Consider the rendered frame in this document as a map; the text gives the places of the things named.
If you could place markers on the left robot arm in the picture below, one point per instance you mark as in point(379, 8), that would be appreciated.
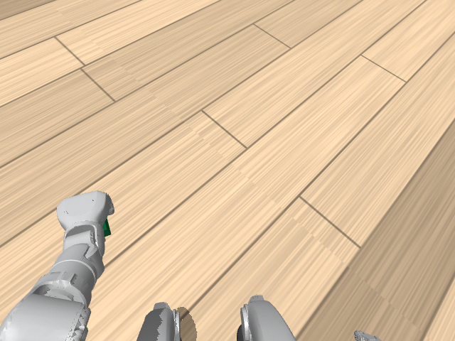
point(56, 308)

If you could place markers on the cube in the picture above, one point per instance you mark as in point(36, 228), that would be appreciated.
point(106, 228)

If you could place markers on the left robot hand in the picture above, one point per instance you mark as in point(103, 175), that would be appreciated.
point(94, 206)

